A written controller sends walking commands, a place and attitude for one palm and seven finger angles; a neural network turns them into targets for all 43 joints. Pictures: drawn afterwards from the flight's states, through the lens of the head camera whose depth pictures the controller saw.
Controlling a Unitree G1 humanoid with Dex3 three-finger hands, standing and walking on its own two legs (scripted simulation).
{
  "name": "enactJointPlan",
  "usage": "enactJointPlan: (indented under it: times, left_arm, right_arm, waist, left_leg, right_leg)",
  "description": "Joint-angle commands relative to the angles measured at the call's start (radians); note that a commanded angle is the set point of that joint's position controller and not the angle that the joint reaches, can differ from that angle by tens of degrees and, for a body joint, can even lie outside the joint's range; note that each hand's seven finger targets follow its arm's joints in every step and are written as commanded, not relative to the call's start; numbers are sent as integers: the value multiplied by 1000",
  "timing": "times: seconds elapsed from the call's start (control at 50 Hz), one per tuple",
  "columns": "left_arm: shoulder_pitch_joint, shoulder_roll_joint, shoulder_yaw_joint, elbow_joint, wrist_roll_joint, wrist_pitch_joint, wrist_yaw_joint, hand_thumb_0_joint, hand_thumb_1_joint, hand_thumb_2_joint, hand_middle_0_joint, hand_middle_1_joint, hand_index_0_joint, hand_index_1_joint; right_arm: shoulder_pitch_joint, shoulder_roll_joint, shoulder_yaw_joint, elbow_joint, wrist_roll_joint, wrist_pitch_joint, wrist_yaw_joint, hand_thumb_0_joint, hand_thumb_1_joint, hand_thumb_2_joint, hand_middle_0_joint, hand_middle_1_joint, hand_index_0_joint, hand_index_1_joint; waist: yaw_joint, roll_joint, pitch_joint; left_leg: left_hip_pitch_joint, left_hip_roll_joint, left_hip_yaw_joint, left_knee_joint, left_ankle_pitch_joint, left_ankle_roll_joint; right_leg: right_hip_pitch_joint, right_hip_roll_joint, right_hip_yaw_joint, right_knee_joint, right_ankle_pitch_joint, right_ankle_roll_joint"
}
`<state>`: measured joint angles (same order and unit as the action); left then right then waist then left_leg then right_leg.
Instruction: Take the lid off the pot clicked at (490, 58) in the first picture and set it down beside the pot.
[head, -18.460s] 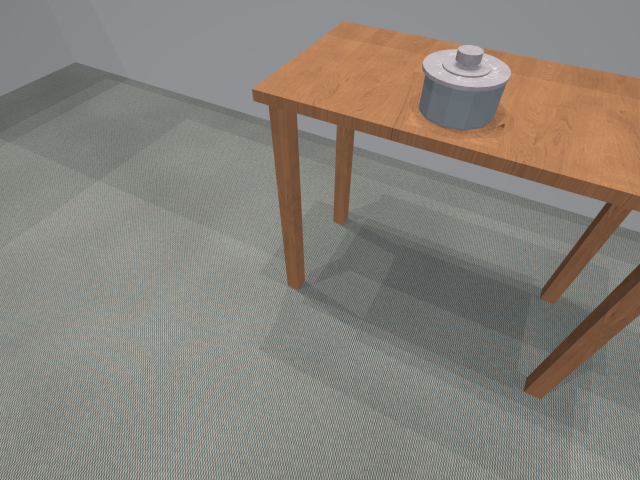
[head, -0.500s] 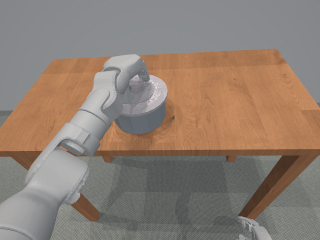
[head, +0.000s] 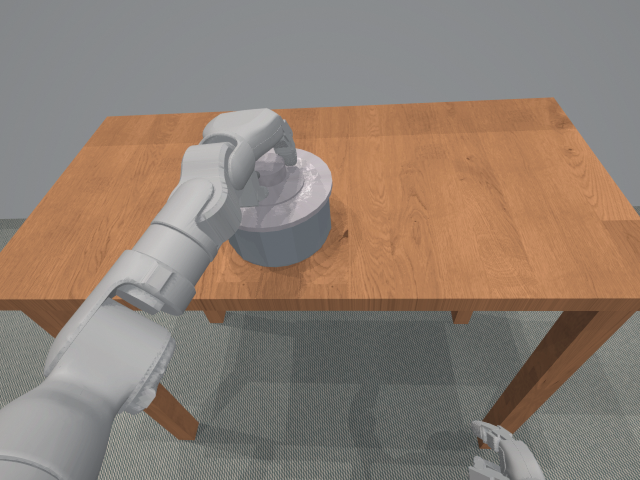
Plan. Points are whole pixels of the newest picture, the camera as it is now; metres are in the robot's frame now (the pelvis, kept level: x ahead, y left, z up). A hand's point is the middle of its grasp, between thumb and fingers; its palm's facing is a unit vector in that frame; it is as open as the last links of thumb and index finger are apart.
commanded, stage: close the fingers and squeeze the knob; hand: left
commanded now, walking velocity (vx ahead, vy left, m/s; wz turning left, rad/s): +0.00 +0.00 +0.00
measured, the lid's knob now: (267, 169) +0.47 +0.08 +0.16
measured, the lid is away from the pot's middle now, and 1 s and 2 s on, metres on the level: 0.00 0.00 0.01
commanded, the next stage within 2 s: lift the lid straight up in 0.68 s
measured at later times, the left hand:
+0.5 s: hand (261, 175) +0.44 +0.08 +0.17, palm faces -0.21 -0.07 -0.97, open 7.8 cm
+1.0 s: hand (261, 172) +0.44 +0.08 +0.18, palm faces -0.21 -0.05 -0.98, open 7.7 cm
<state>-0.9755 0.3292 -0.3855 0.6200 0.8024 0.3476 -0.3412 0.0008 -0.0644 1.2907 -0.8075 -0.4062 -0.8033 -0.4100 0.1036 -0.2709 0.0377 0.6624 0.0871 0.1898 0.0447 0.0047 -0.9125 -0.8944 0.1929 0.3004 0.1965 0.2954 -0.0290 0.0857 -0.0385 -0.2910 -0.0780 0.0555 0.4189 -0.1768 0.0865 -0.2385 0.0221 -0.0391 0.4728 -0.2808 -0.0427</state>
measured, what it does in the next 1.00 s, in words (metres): stands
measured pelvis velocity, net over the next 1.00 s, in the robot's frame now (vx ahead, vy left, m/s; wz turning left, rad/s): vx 0.00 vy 0.00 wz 0.01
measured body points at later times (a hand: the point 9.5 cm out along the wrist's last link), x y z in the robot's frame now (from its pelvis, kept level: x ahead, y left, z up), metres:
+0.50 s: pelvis +0.00 +0.00 +0.00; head +0.01 -0.04 +0.45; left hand +0.45 +0.08 +0.23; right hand +0.16 -0.23 -0.12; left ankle +0.02 +0.07 -0.74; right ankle -0.02 -0.09 -0.74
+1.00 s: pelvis +0.00 +0.00 +0.00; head +0.01 -0.04 +0.45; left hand +0.45 +0.08 +0.23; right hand +0.17 -0.23 -0.12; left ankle +0.02 +0.07 -0.74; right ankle -0.02 -0.09 -0.74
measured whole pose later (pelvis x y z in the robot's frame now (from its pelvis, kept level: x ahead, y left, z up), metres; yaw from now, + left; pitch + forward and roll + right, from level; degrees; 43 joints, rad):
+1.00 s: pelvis +0.00 +0.00 +0.00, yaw +1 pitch +2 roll +0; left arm -0.99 0.32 -0.44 0.59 0.79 0.37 -0.36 0.01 0.05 1.20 -0.79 -0.59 -0.82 -0.64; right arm 0.10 -0.27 0.03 0.68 0.08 0.19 0.06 0.01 -0.91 -0.89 0.19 0.30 0.20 0.30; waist -0.02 0.10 -0.04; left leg -0.27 -0.09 0.05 0.41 -0.18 0.09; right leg -0.22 0.02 -0.04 0.46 -0.28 -0.04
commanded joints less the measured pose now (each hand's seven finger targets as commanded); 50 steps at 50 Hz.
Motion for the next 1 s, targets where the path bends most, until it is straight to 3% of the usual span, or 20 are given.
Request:
enactJointPlan:
  times: [0.0, 0.08, 0.12, 0.14, 0.22, 0.26, 0.32, 0.34, 0.38, 0.42, 0.44, 0.52, 0.54, 0.62, 0.68, 0.72, 0.8, 0.88, 0.92, 0.98]
  left_arm:
    - [-523, 123, 53, -143, 28, 7, 28, 0, 64, 1198, -764, -667, -764, -667]
    - [-533, 188, 111, -146, 32, 5, 33, 0, 86, 1218, -795, -633, -793, -633]
    - [-525, 120, 72, -191, 10, -4, 28, 0, 97, 1242, -813, -609, -813, -609]
    - [-516, 164, 99, -199, 28, -2, 28, 0, 107, 1248, -820, -606, -822, -608]
    - [-487, 113, 72, -172, -1, 1, 24, 0, 150, 1263, -847, -623, -848, -623]
    - [-499, 176, 112, -116, 23, 8, 29, 0, 175, 1267, -861, -634, -862, -634]
    - [-534, 62, 27, -194, -4, -2, 26, 0, 210, 1274, -877, -645, -887, -649]
    - [-528, 145, 88, -167, 21, 3, 30, 0, 220, 1276, -883, -648, -895, -654]
    - [-510, 192, 124, -170, 28, 4, 34, 0, 240, 1281, -893, -654, -910, -662]
    - [-501, 105, 63, -201, 1, -4, 29, 0, 259, 1286, -904, -660, -924, -670]
    - [-513, 159, 100, -190, 22, 0, 30, 0, 268, 1288, -909, -662, -930, -673]
    - [-521, 130, 82, -200, 2, 1, 32, 0, 305, 1298, -929, -673, -952, -685]
    - [-507, 176, 113, -173, 23, 4, 34, 0, 314, 1300, -934, -676, -957, -688]
    - [-523, 89, 49, -231, 3, 3, 29, 0, 349, 1310, -953, -688, -977, -700]
    - [-520, 131, 72, -184, 27, 15, 33, 0, 370, 1316, -965, -695, -989, -707]
    - [-508, 81, 46, -210, 1, 10, 31, 0, 379, 1318, -969, -697, -993, -711]
    - [-574, 174, 100, -198, 26, 18, 37, 0, 388, 1320, -974, -697, -995, -719]
    - [-608, 191, 107, -225, 27, 14, 32, 0, 392, 1321, -976, -696, -996, -722]
    - [-606, 124, 63, -261, -3, 6, 25, 0, 393, 1321, -977, -696, -996, -723]
    - [-629, 218, 131, -232, 23, 14, 27, 0, 394, 1321, -977, -696, -996, -723]
  right_arm:
    - [-115, -91, -32, -137, 3, -41, -1, 0, -900, -900, 200, 300, 200, 300]
    - [-107, -96, -35, -137, 0, -45, -3, 0, -900, -900, 200, 300, 200, 300]
    - [-103, -98, -44, -147, -2, -46, 3, 0, -900, -900, 200, 300, 200, 300]
    - [-107, -93, -42, -145, -2, -48, 7, 0, -900, -900, 200, 300, 200, 300]
    - [-97, -101, -47, -138, 1, -38, 14, 0, -900, -900, 200, 300, 200, 300]
    - [-103, -101, -34, -128, -1, -41, 4, 0, -900, -900, 200, 300, 200, 300]
    - [-107, -94, -45, -143, 0, -43, 8, 0, -900, -900, 200, 300, 200, 300]
    - [-104, -93, -42, -131, -3, -43, 9, 0, -900, -900, 200, 300, 200, 300]
    - [-110, -96, -36, -135, -4, -46, 7, 0, -900, -900, 200, 300, 200, 300]
    - [-115, -92, -41, -149, -3, -42, 12, 0, -900, -900, 200, 300, 200, 300]
    - [-116, -91, -40, -138, -4, -43, 11, 0, -900, -900, 200, 300, 200, 300]
    - [-116, -98, -41, -143, -1, -39, 10, 0, -900, -900, 200, 300, 200, 300]
    - [-121, -92, -36, -141, -3, -41, 10, 0, -900, -900, 200, 300, 200, 300]
    - [-127, -92, -43, -150, 0, -36, 15, 0, -900, -900, 200, 300, 200, 300]
    - [-128, -91, -35, -138, 0, -33, 16, 0, -900, -900, 200, 300, 200, 300]
    - [-126, -92, -45, -146, 0, -29, 19, 0, -900, -900, 200, 300, 200, 300]
    - [-129, -92, -32, -132, -3, -35, 8, 0, -900, -900, 200, 300, 200, 300]
    - [-133, -90, -35, -127, -5, -45, 9, 0, -900, -900, 200, 300, 200, 300]
    - [-132, -90, -40, -139, -2, -45, 13, 0, -900, -900, 200, 300, 200, 300]
    - [-126, -93, -34, -121, -6, -51, 11, 0, -900, -900, 200, 300, 200, 300]
  waist:
    - [-15, -144, -344]
    - [-5, -149, -379]
    - [-14, -127, -395]
    - [-2, -137, -421]
    - [-18, -161, -348]
    - [-6, -193, -318]
    - [-22, -145, -347]
    - [-7, -162, -369]
    - [7, -156, -397]
    - [-9, -147, -391]
    - [-1, -163, -390]
    - [-11, -150, -363]
    - [4, -162, -370]
    - [-13, -123, -386]
    - [-4, -148, -378]
    - [-15, -146, -375]
    - [-1, -171, -390]
    - [-3, -150, -415]
    - [-15, -123, -413]
    - [2, -148, -410]
  left_leg:
    - [206, 27, -76, -11, 200, -9]
    - [216, 26, -80, -9, 217, -6]
    - [240, 28, -87, 0, 264, -6]
    - [247, 30, -86, 0, 268, -7]
    - [223, 31, -89, -5, 256, -7]
    - [186, 28, -76, -19, 204, -7]
    - [234, 26, -84, -10, 236, -4]
    - [232, 30, -86, -11, 230, -7]
    - [232, 27, -82, -10, 246, -8]
    - [230, 26, -84, -6, 259, -6]
    - [228, 30, -80, -7, 249, -7]
    - [225, 29, -83, -12, 243, -7]
    - [220, 30, -83, -14, 234, -9]
    - [257, 32, -89, -4, 283, -10]
    - [244, 33, -89, -11, 256, -15]
    - [251, 33, -94, -5, 262, -11]
    - [225, 25, -84, -16, 236, -9]
    - [250, 25, -86, -8, 275, -7]
    - [268, 26, -95, -2, 305, -8]
    - [257, 27, -92, -13, 281, -8]
  right_leg:
    - [46, -13, 35, -51, 342, -4]
    - [72, -11, 42, -46, 356, -6]
    - [66, -15, 33, -47, 383, -12]
    - [84, -12, 38, -40, 389, -8]
    - [56, -12, 26, -54, 377, -10]
    - [65, -7, 32, -53, 355, -4]
    - [41, -14, 27, -58, 362, -10]
    - [61, -9, 33, -48, 359, -8]
    - [92, -10, 39, -41, 377, -8]
    - [86, -15, 34, -48, 389, -10]
    - [90, -12, 37, -45, 388, -7]
    - [68, -15, 33, -53, 375, -10]
    - [80, -11, 37, -46, 368, -8]
    - [60, -13, 30, -48, 382, -13]
    - [59, -6, 29, -40, 361, -11]
    - [51, -10, 26, -51, 359, -13]
    - [93, -9, 38, -44, 379, -8]
    - [100, -10, 43, -41, 415, -9]
    - [82, -12, 33, -48, 416, -13]
    - [97, -7, 39, -45, 412, -11]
